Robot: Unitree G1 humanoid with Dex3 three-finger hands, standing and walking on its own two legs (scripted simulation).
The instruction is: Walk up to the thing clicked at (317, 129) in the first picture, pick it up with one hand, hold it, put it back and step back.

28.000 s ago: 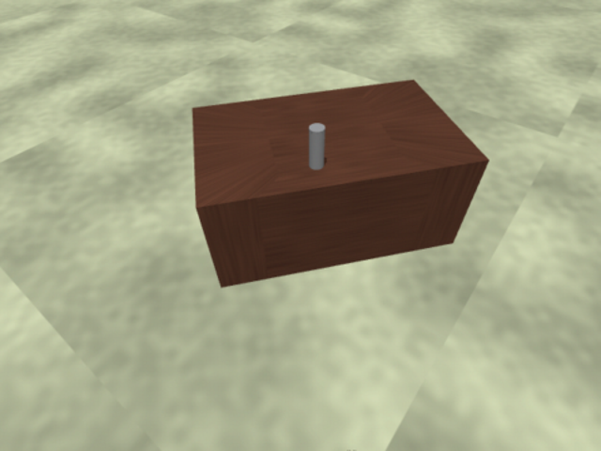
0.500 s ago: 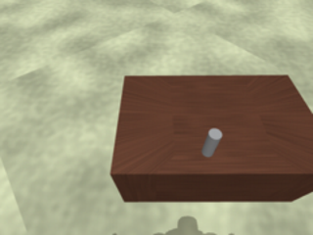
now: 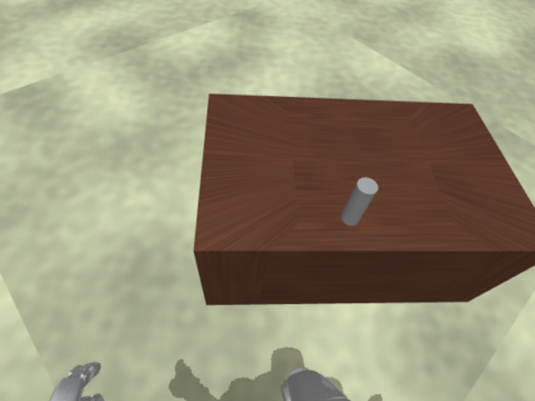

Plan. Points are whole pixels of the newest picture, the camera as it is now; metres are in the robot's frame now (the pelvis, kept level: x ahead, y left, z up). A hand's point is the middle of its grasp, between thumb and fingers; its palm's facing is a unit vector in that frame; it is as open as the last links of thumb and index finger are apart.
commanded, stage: step back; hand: right
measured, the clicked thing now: (358, 202) +0.60 -0.26 -0.24
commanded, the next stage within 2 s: none
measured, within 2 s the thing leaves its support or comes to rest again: neither
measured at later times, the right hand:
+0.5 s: hand out of the picture -0.01 -0.28 -0.15, palm faces +0.01 +0.92 -0.40, open 7.4 cm
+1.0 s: hand out of the picture -0.14 -0.31 -0.14, palm faces +0.03 +0.90 -0.44, open 7.4 cm
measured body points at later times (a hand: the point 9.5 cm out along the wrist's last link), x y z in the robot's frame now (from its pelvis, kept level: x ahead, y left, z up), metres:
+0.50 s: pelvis -0.11 +0.00 +0.00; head -0.04 -0.01 +0.44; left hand +0.04 +0.29 -0.11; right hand -0.02 -0.33 -0.12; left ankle -0.15 +0.13 -0.68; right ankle -0.06 -0.12 -0.73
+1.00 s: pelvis -0.27 -0.03 -0.02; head -0.20 -0.02 +0.42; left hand -0.17 +0.29 -0.14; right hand -0.14 -0.36 -0.11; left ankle -0.15 +0.12 -0.73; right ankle -0.32 -0.16 -0.74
